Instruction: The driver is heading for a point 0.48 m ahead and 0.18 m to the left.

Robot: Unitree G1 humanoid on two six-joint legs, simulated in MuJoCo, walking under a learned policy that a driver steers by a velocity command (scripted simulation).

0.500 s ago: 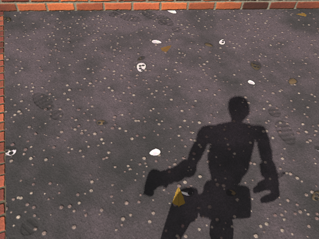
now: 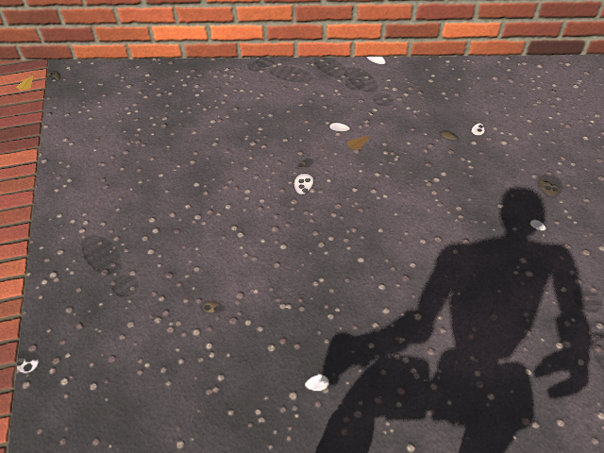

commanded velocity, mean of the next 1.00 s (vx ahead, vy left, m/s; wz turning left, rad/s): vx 0.35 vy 0.00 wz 0.36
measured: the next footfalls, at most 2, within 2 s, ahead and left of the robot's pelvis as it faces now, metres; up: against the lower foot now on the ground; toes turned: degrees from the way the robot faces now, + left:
left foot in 0.32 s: +0.32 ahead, +0.16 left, +0.00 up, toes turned +14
right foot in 0.76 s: +0.62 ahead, +0.05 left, +0.00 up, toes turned +23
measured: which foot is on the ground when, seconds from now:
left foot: up 0.00-0.30, down 0.32-0.80, up 0.82-1.00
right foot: down 0.00-0.34, up 0.36-0.74, down 0.76-1.00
